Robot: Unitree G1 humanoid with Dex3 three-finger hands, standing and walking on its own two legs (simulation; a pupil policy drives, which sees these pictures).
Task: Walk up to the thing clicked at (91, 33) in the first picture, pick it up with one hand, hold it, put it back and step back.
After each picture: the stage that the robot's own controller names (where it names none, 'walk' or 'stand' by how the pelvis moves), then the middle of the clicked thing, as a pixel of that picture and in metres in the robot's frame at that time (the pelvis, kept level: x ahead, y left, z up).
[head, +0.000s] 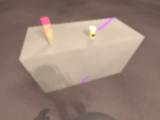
stand; (92, 32) +0.91 +0.05 +0.04
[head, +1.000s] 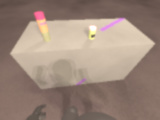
rise first; (92, 32) +0.82 +0.08 +0.07
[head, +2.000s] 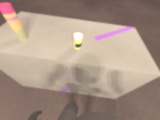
rise first; (77, 41) +0.57 +0.19 +0.08
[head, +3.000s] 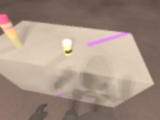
stand; (67, 47) +0.54 +0.24 +0.07
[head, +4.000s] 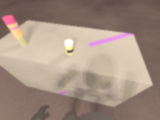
stand; (69, 47) +0.56 +0.22 +0.05
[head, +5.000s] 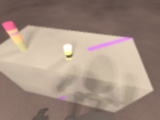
stand; (68, 52) +0.53 +0.23 +0.04
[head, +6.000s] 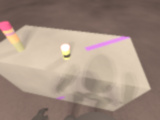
stand; (66, 52) +0.52 +0.25 +0.04
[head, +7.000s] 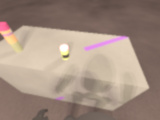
stand; (64, 52) +0.52 +0.25 +0.04
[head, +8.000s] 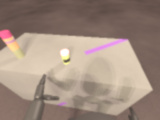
rise first; (65, 57) +0.49 +0.26 +0.05
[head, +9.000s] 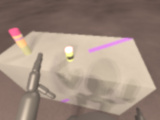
go down; (69, 54) +0.52 +0.26 +0.05
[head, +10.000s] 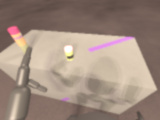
go down; (69, 53) +0.52 +0.26 +0.05
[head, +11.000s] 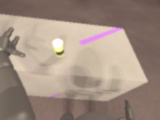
go down; (58, 48) +0.50 +0.24 +0.06
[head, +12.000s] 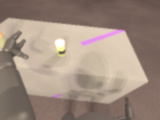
close in; (60, 48) +0.52 +0.24 +0.07
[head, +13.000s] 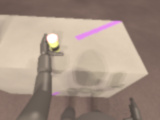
close; (54, 44) +0.52 +0.27 +0.09
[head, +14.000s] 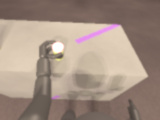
lift; (58, 52) +0.46 +0.22 +0.10
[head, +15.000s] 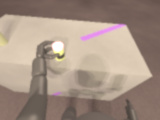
lift; (59, 51) +0.45 +0.23 +0.10
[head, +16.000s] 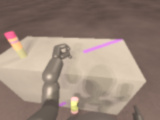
lift; (74, 104) +0.26 +0.14 -0.26
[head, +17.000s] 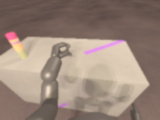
hold; out of the picture +0.17 +0.03 -0.73
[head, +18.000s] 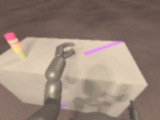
hold; out of the picture +0.14 -0.09 -0.73
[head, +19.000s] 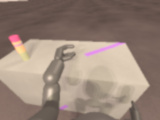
hold; out of the picture +0.15 -0.05 -0.73
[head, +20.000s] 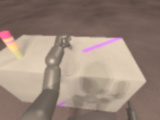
crouch; out of the picture +0.17 -0.02 -0.73
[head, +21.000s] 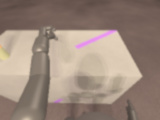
lower; out of the picture +0.16 +0.01 -0.73
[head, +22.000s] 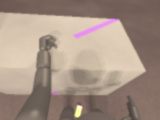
lower; (78, 111) +0.17 +0.02 -0.70
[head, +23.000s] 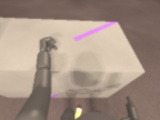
lower; (78, 114) +0.16 +0.04 -0.70
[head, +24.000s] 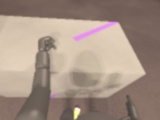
lower; (76, 113) +0.16 +0.05 -0.70
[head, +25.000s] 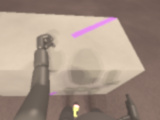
lower; (75, 110) +0.16 +0.05 -0.69
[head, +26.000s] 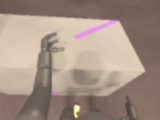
open; (75, 111) +0.18 +0.06 -0.70
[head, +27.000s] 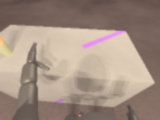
sink last; out of the picture +0.14 +0.04 -0.71
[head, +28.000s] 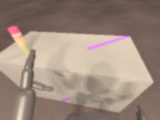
stand; out of the picture +0.20 +0.07 -0.72
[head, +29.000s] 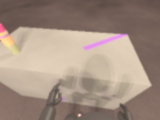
stand; out of the picture +0.15 +0.07 -0.74
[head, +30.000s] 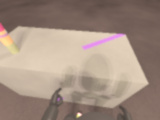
stand; (78, 119) +0.16 +0.07 -0.74
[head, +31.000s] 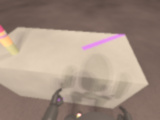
stand; (78, 119) +0.16 +0.08 -0.74
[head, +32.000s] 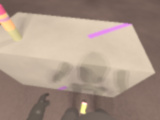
walk; (83, 108) +0.22 -0.01 -0.71
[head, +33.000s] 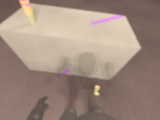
walk; (96, 90) +0.49 -0.20 -0.74
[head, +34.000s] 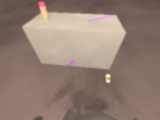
stand; (108, 78) +0.85 -0.28 -0.73
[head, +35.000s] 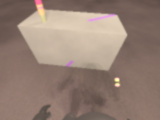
stand; (117, 82) +0.77 -0.49 -0.74
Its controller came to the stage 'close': yes
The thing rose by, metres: 0.05
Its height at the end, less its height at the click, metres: -0.79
